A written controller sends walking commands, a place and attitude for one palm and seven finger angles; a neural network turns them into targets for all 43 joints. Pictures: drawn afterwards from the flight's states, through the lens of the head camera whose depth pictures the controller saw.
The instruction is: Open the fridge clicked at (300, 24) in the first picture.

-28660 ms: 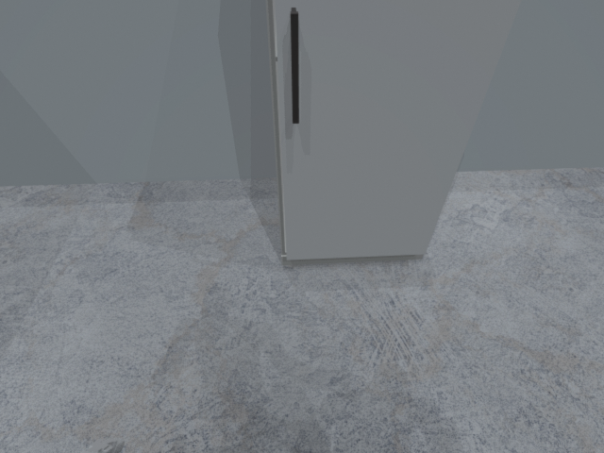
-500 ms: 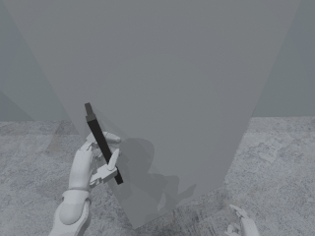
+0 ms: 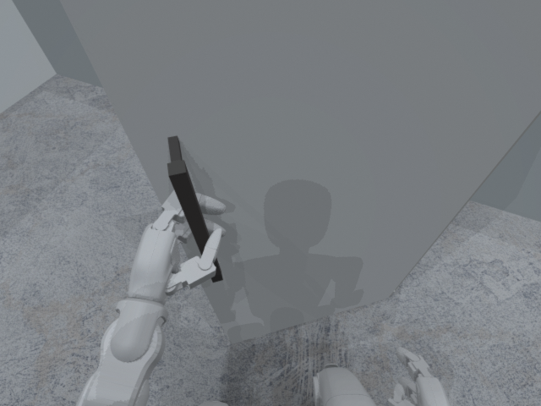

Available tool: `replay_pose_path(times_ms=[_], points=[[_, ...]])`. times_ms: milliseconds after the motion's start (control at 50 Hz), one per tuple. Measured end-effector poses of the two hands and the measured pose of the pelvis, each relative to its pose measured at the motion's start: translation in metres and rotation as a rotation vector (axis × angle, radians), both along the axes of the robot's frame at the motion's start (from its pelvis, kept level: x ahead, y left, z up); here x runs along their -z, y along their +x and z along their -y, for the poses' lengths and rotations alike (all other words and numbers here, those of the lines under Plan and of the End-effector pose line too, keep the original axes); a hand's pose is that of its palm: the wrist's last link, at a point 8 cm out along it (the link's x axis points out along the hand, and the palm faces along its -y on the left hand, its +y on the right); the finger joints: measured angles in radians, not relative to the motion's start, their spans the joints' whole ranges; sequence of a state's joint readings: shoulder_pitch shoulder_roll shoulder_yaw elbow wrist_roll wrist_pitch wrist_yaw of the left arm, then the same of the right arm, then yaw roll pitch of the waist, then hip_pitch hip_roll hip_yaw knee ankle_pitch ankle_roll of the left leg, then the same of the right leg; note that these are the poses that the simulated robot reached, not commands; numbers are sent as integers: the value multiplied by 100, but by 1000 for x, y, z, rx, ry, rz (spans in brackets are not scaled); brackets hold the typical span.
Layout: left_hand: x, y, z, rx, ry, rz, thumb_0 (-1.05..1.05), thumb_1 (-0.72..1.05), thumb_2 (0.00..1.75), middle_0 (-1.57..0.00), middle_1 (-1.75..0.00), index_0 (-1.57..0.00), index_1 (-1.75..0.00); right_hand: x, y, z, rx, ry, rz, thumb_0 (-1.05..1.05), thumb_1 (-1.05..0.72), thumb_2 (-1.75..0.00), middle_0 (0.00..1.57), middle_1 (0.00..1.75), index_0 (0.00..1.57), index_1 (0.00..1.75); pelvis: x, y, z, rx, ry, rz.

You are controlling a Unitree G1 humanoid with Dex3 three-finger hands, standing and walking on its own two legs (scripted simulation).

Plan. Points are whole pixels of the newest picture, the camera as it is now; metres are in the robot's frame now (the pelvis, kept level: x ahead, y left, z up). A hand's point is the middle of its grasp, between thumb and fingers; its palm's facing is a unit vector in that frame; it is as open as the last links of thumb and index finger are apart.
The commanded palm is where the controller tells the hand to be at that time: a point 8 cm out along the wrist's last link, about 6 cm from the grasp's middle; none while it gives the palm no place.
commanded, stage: walk backward, drawing the door open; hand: left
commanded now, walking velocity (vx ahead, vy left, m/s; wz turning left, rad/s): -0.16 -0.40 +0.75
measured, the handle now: (199, 224) +0.33 +0.10 +0.10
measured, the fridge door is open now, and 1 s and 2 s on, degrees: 40 70 60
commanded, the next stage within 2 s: stop walking and hold the door back in 0.70 s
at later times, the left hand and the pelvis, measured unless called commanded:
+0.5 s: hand (273, 346) +0.18 +0.01 +0.10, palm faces +0.51 -0.82 -0.25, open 6.0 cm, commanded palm +0.13 +0.03 +0.11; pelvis -0.02 -0.26 -0.01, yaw +25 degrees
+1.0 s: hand out of the picture +0.10 -0.10 +0.10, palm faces +0.87 -0.47 -0.17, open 5.3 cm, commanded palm +0.07 -0.06 +0.09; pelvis +0.02 -0.46 -0.01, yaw +47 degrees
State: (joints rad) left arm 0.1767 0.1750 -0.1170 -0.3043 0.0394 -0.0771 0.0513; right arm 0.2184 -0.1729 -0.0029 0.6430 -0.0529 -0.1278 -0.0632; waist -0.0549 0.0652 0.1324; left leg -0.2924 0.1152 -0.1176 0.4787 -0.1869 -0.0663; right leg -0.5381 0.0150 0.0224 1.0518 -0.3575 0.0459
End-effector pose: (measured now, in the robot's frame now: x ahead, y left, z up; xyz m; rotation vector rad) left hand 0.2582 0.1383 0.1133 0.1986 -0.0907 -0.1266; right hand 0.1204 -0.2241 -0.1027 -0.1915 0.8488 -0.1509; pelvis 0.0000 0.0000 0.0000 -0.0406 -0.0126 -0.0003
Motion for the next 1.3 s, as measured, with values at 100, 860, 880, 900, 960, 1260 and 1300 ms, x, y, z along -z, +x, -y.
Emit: replay_pose_path(times_ms=[100, 860, 880, 900, 960, 1260, 1300], points=[[3, -29, 20, -164, -8, 51, -3, 69, 80, -42, -135, -30, -138, 11, 21, 44, -96, 31, 16, 1, -90, -90, 20, 30, 20, 30, 14, -12, 64, -73, 6, -27], [2, -216, 204, -1039, 79, 90, -1, 70, 81, -45, -138, -32, -139, -5, 181, 270, -690, -98, 114, 2, -91, -90, 19, 30, 20, 30, 23, 15, 406, -730, 42, -13], [7, -217, 208, -1053, 62, 109, -1, 70, 82, -45, -138, -33, -139, -6, 182, 271, -707, -101, 118, 1, -91, -90, 19, 30, 20, 30, 25, 15, 414, -735, 58, -5], [10, -217, 213, -1073, 42, 118, -2, 71, 82, -45, -139, -34, -139, -7, 183, 270, -730, -96, 116, 1, -91, -90, 19, 30, 19, 30, 24, 14, 421, -739, 66, 8], [11, -218, 223, -1147, -2, 108, -1, 76, 85, -46, -140, -38, -139, -12, 180, 267, -817, -60, 105, 1, -91, -90, 19, 30, 19, 30, 16, 16, 443, -786, 58, 36], [-2, -219, 234, -1329, 58, -121, -7, 71, 78, -47, -140, -44, -140, 17, 187, 337, -929, 3, 11, 1, -90, -90, 20, 30, 20, 30, 10, 18, 538, -863, 131, -3], [-3, -216, 229, -1320, 58, -142, -8, 71, 78, -46, -140, -45, -140, 18, 185, 363, -895, -35, -20, 1, -90, -90, 20, 30, 20, 30, 6, 15, 542, -875, 142, -21]])
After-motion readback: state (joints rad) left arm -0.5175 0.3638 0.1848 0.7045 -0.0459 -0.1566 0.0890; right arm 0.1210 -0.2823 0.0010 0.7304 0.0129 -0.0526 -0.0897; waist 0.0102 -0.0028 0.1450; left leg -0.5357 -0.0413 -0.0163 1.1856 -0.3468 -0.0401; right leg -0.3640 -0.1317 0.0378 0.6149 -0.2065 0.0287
